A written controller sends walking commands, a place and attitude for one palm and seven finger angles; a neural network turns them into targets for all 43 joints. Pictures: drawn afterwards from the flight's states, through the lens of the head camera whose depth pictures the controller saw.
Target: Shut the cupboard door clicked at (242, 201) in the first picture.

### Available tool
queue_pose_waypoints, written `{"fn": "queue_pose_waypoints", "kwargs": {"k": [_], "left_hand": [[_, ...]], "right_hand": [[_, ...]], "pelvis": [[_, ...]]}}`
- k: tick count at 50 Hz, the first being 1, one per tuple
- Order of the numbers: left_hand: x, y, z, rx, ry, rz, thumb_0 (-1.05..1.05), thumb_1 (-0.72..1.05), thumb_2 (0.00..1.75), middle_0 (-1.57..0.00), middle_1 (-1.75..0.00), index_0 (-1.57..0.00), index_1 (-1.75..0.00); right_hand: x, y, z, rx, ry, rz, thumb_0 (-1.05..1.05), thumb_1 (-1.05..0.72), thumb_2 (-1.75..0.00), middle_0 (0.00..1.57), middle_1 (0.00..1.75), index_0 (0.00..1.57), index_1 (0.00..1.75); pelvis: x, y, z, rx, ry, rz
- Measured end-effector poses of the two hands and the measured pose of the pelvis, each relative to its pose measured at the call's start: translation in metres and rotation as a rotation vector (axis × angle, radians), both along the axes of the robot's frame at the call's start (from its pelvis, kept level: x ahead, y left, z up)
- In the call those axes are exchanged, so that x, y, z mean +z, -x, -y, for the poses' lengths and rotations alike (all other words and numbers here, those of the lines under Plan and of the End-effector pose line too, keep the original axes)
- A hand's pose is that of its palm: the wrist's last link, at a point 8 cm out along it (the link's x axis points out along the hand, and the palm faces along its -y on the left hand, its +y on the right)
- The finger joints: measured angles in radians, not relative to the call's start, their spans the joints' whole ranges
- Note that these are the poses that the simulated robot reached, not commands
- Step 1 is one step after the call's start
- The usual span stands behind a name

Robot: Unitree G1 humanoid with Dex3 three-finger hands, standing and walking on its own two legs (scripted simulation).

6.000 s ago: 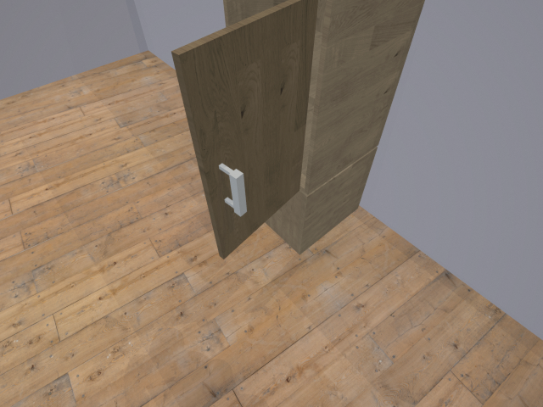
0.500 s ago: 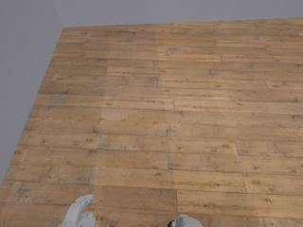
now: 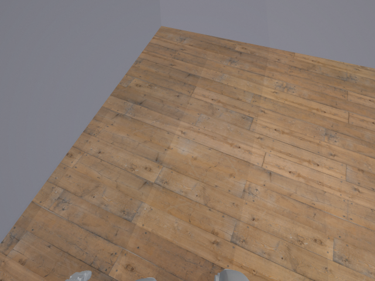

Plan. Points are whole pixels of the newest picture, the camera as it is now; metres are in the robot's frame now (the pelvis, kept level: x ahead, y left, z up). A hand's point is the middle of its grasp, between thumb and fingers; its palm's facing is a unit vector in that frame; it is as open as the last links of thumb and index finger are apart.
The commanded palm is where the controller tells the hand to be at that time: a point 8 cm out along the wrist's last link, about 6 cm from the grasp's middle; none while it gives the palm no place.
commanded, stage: walk to a spot facing it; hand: left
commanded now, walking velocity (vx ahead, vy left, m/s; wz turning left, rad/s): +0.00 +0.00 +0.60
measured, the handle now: out of the picture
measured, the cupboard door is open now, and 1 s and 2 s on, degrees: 98 98 98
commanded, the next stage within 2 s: none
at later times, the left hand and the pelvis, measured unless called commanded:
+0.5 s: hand out of the picture +0.00 +0.11 -0.15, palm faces +0.36 -0.89 -0.27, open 7.3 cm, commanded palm none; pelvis +0.04 -0.09 +0.01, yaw +21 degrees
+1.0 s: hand out of the picture +0.06 +0.11 -0.14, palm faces +0.56 -0.77 -0.32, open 7.4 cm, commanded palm none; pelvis +0.08 -0.13 +0.00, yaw +38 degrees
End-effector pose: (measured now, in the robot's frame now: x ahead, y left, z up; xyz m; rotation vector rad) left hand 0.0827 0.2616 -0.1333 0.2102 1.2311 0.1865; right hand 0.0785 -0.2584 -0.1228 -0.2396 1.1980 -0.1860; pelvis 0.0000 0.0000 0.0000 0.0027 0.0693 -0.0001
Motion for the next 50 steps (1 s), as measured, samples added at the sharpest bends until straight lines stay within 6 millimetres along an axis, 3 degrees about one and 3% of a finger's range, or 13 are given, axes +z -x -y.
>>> {"fn": "queue_pose_waypoints", "kwargs": {"k": [4,9,16,19,24,29,32,35,42,46,50], "left_hand": [[0.012,0.003,0.008,0.033,-0.040,0.005,0.00,0.91,0.89,-0.19,-0.30,-0.20,-0.30],[0.020,0.011,0.034,0.074,-0.085,0.040,0.00,0.91,0.89,-0.19,-0.30,-0.20,-0.30],[0.031,0.046,0.081,0.184,-0.050,-0.008,0.00,0.90,0.89,-0.20,-0.30,-0.20,-0.30],[0.028,0.063,0.099,0.240,-0.021,-0.032,0.00,0.90,0.89,-0.20,-0.30,-0.20,-0.30],[0.020,0.097,0.110,0.351,-0.001,-0.075,0.00,0.92,0.89,-0.20,-0.30,-0.21,-0.30],[0.003,0.132,0.109,0.452,0.024,-0.118,0.00,0.91,0.89,-0.20,-0.30,-0.21,-0.30],[-0.011,0.144,0.102,0.492,0.034,-0.141,0.00,0.91,0.89,-0.20,-0.30,-0.21,-0.30],[-0.009,0.136,0.093,0.529,0.016,-0.118,0.01,0.91,0.89,-0.20,-0.30,-0.20,-0.30],[0.015,0.091,0.085,0.541,-0.042,0.027,0.01,0.91,0.89,-0.20,-0.30,-0.20,-0.30],[0.021,0.066,0.094,0.538,-0.085,0.088,0.00,0.91,0.89,-0.20,-0.30,-0.20,-0.30],[0.029,0.061,0.118,0.563,-0.100,0.106,0.00,0.90,0.89,-0.20,-0.30,-0.20,-0.30]], "right_hand": [[-0.007,-0.017,0.016,0.040,-0.028,-0.018,0.00,-0.91,-0.89,0.20,0.30,0.20,0.30],[-0.027,-0.042,0.043,0.086,-0.066,-0.044,0.00,-0.91,-0.89,0.21,0.30,0.20,0.30],[-0.017,-0.091,0.053,0.194,-0.088,-0.055,0.00,-0.91,-0.89,0.20,0.30,0.20,0.30],[-0.012,-0.115,0.047,0.254,-0.096,-0.045,0.00,-0.91,-0.90,0.20,0.30,0.20,0.30],[-0.008,-0.156,0.023,0.376,-0.098,-0.016,0.00,-0.91,-0.90,0.20,0.30,0.20,0.30],[-0.005,-0.194,-0.013,0.493,-0.091,0.053,0.00,-0.91,-0.90,0.20,0.30,0.20,0.30],[-0.006,-0.206,-0.027,0.539,-0.085,0.110,0.00,-0.91,-0.90,0.20,0.30,0.20,0.30],[-0.004,-0.202,-0.025,0.567,-0.065,0.090,0.00,-0.91,-0.89,0.20,0.30,0.20,0.30],[-0.012,-0.187,0.003,0.580,-0.050,-0.031,0.00,-0.91,-0.89,0.21,0.30,0.20,0.30],[-0.027,-0.191,0.026,0.576,-0.061,-0.084,0.00,-0.91,-0.89,0.21,0.30,0.20,0.30],[-0.032,-0.206,0.041,0.593,-0.052,-0.125,0.00,-0.91,-0.89,0.21,0.30,0.20,0.30]], "pelvis": [[0.002,-0.007,0.019,0.045,-0.001,0.004],[-0.006,-0.015,0.050,0.119,-0.020,0.013],[0.009,-0.028,0.074,0.222,-0.065,0.020],[0.012,-0.033,0.081,0.266,-0.073,0.019],[0.010,-0.038,0.085,0.341,-0.070,0.021],[-0.001,-0.042,0.080,0.410,-0.060,0.025],[-0.012,-0.042,0.076,0.451,-0.054,0.030],[-0.008,-0.044,0.078,0.488,-0.050,0.037],[0.000,-0.056,0.095,0.553,-0.031,0.030],[-0.007,-0.071,0.114,0.601,-0.033,0.020],[-0.003,-0.081,0.126,0.660,-0.048,0.029]]}}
